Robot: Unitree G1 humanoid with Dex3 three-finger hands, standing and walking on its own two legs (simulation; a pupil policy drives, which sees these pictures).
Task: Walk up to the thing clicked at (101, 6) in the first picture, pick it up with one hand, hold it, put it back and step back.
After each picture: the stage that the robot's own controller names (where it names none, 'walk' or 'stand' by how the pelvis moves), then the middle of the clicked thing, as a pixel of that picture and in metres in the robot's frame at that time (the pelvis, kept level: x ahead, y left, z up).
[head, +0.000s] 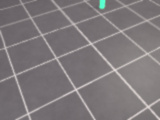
stand; out of the picture +2.23 -0.22 -0.66
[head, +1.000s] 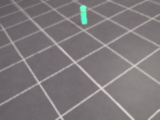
walk; (83, 15) +2.07 +0.19 -0.62
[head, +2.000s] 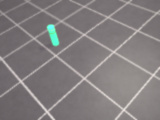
walk; (53, 35) +1.38 +0.50 -0.65
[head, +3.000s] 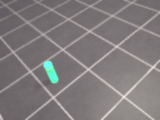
walk; (51, 72) +0.92 +0.46 -0.65
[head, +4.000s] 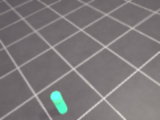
walk; (59, 103) +0.59 +0.33 -0.64
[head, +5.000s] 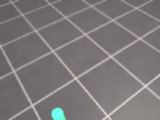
stand; (60, 119) +0.43 +0.24 -0.64
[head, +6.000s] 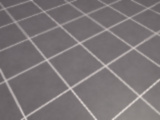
stand; out of the picture +0.38 +0.23 -0.65
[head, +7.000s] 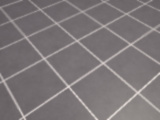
stand; out of the picture +0.37 +0.24 -0.66
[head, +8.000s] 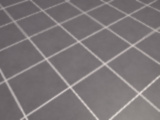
stand; out of the picture +0.38 +0.24 -0.66
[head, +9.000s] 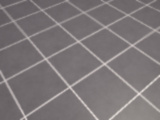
stand; out of the picture +0.37 +0.24 -0.66
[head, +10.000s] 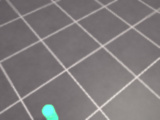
go down; (51, 115) +0.39 +0.24 -0.64
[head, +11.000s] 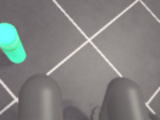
go down; (12, 46) +0.44 +0.30 -0.23
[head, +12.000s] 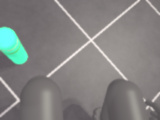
close in; (13, 49) +0.43 +0.30 -0.24
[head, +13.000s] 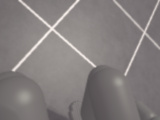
close in; out of the picture +0.40 +0.34 -0.15
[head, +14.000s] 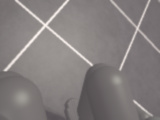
close; out of the picture +0.40 +0.33 -0.15
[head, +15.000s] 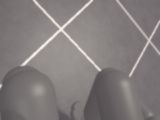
lift; out of the picture +0.32 +0.30 -0.15
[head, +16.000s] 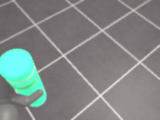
lift; (28, 84) +0.32 +0.19 +0.05
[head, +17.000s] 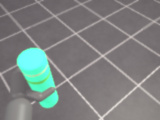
hold; (41, 82) +0.33 +0.16 +0.05
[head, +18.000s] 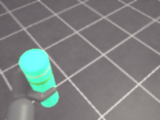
hold; (43, 82) +0.33 +0.16 +0.05
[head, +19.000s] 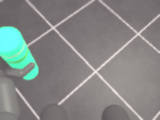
crouch; (20, 58) +0.40 +0.22 -0.03
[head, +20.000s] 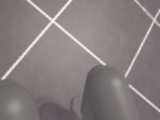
lower; out of the picture +0.42 +0.32 -0.16
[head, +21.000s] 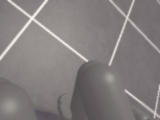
lower; out of the picture +0.42 +0.35 -0.16
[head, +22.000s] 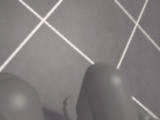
lower; out of the picture +0.40 +0.34 -0.16
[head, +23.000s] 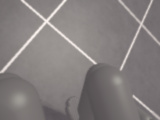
lower; out of the picture +0.39 +0.34 -0.16
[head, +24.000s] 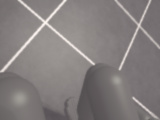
loosen; out of the picture +0.38 +0.34 -0.16
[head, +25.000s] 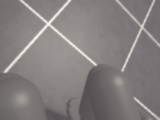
withdraw; out of the picture +0.39 +0.33 -0.16
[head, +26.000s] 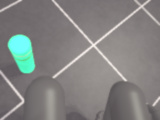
walk; (24, 57) +0.42 +0.28 -0.24
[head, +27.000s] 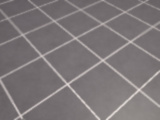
stand; out of the picture +0.35 +0.21 -0.59
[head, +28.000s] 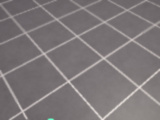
stand; out of the picture +0.37 +0.23 -0.60
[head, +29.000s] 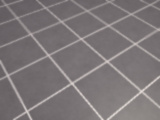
stand; out of the picture +0.37 +0.22 -0.63
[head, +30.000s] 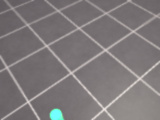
walk; out of the picture +0.40 +0.21 -0.64
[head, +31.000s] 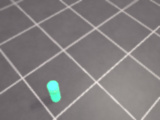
walk; (54, 92) +0.53 +0.21 -0.64
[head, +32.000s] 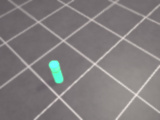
walk; (56, 72) +0.74 +0.31 -0.63
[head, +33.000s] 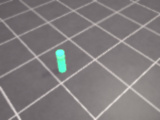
stand; (61, 61) +1.00 +0.26 -0.64
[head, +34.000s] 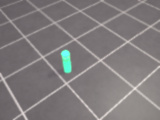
stand; (66, 62) +1.01 +0.23 -0.66
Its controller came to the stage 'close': yes
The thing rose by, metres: 0.69
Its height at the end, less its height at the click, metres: +0.00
